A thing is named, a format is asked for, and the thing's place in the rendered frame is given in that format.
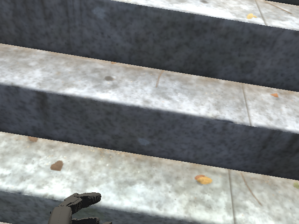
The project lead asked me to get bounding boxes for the left robot hand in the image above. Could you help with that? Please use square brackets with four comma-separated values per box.
[48, 192, 112, 224]

